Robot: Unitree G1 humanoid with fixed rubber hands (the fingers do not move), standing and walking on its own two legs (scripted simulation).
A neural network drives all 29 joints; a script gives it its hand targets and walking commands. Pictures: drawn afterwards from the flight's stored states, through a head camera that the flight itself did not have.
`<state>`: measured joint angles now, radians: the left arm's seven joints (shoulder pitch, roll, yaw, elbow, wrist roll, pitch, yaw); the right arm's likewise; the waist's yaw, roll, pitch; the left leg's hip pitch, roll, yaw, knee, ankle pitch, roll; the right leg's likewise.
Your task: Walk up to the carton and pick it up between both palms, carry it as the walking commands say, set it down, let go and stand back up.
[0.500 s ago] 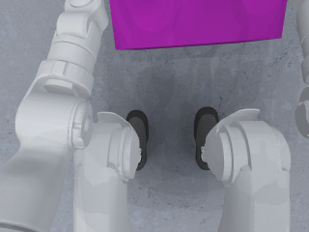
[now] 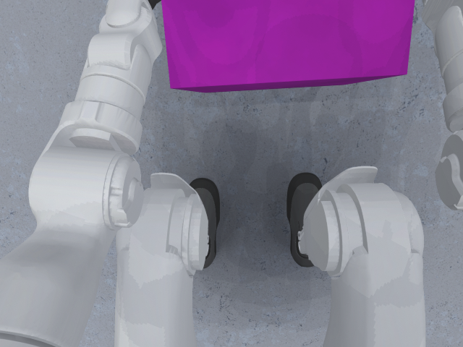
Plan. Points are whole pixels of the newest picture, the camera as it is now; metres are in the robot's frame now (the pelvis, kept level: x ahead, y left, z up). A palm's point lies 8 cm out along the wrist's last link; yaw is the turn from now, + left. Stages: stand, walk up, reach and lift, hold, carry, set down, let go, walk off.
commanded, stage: reach and lift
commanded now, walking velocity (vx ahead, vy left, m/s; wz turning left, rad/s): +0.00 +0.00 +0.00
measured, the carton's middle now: (276, 1) +0.54 -0.06 -0.24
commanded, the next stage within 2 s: none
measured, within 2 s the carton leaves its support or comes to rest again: leaves its support in 0.24 s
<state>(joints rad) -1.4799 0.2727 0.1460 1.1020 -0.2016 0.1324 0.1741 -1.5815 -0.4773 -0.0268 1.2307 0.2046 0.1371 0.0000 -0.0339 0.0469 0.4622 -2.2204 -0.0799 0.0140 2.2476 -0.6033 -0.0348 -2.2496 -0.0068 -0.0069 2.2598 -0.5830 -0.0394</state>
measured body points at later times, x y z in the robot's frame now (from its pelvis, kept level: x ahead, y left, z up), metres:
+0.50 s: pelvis -0.02 +0.00 +0.01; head +0.35 -0.04 +0.26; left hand +0.56 +0.11 -0.14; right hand +0.56 -0.24 -0.13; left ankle +0.11 +0.12 -0.32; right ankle +0.11 -0.11 -0.32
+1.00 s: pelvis -0.01 +0.00 +0.06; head +0.35 -0.05 +0.30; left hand +0.55 +0.12 -0.09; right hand +0.56 -0.23 -0.09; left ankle +0.11 +0.12 -0.32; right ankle +0.11 -0.11 -0.32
